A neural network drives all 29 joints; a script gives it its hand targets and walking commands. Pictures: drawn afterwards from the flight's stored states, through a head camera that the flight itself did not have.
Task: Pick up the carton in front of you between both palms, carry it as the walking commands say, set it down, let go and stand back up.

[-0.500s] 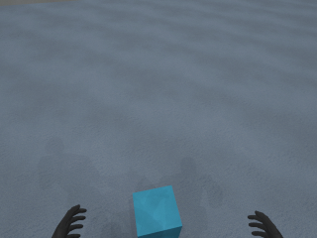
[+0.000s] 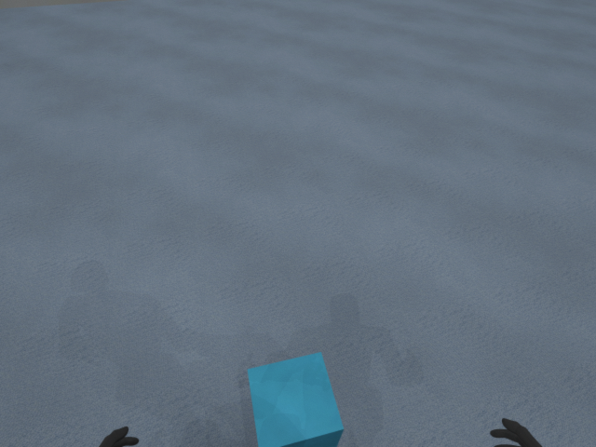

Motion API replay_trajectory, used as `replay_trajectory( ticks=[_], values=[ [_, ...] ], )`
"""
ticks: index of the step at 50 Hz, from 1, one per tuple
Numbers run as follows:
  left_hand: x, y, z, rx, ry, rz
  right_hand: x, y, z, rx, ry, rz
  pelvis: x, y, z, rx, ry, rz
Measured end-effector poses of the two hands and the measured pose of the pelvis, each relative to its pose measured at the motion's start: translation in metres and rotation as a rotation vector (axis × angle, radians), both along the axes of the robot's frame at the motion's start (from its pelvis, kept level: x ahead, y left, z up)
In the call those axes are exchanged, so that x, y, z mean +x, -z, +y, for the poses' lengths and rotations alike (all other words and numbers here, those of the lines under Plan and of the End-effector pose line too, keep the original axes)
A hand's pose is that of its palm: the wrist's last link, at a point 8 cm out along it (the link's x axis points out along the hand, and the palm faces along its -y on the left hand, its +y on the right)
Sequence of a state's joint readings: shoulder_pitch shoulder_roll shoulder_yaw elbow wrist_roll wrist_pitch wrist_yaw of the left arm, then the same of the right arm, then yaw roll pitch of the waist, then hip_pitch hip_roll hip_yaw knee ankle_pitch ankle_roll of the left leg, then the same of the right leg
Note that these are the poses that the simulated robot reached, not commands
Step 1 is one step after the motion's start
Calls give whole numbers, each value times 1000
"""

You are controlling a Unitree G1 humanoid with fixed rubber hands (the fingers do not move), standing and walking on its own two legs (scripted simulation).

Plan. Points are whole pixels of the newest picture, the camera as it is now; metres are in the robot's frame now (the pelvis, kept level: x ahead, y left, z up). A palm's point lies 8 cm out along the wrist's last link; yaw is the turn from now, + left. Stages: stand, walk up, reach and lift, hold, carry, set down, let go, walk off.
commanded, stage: stand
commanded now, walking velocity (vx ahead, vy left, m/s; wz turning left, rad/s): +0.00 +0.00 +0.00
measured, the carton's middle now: (292, 412) +0.36 +0.03 -0.65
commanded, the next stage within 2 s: none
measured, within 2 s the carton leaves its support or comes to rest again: neither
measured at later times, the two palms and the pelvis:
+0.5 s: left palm out of the picture +0.08 +0.30 -0.10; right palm out of the picture +0.08 -0.31 -0.09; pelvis -0.02 +0.00 +0.01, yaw +0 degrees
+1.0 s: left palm out of the picture +0.07 +0.30 -0.10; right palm out of the picture +0.07 -0.32 -0.09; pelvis -0.02 -0.01 +0.01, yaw +0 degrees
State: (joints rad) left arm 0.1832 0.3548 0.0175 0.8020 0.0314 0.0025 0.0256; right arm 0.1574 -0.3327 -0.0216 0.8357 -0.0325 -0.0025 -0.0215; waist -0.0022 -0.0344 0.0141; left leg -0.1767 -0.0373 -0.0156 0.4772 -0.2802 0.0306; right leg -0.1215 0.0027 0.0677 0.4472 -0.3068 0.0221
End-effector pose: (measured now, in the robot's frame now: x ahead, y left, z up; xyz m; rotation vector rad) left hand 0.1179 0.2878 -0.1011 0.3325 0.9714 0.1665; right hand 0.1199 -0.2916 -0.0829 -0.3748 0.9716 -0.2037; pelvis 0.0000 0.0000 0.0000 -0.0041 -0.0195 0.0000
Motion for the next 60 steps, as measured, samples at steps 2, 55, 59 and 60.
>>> replay_trajectory(
  ticks=[2, 55, 59, 60],
  values=[
    [-2, 0, 1, 3, -2, 9, -2, 1, -1, 0, 4, 8, -1, 0, 0, 0, 0, -2],
    [-52, 2, 12, 32, -35, 141, -50, 7, -26, -10, 49, 133, -24, -8, -6, 0, -2, -23],
    [-53, 2, 13, 33, -37, 143, -49, 7, -27, -10, 48, 134, -24, -8, -7, 0, -3, -22],
    [-53, 2, 13, 33, -38, 143, -49, 7, -27, -10, 48, 134, -24, -8, -7, 0, -3, -22]
  ],
)
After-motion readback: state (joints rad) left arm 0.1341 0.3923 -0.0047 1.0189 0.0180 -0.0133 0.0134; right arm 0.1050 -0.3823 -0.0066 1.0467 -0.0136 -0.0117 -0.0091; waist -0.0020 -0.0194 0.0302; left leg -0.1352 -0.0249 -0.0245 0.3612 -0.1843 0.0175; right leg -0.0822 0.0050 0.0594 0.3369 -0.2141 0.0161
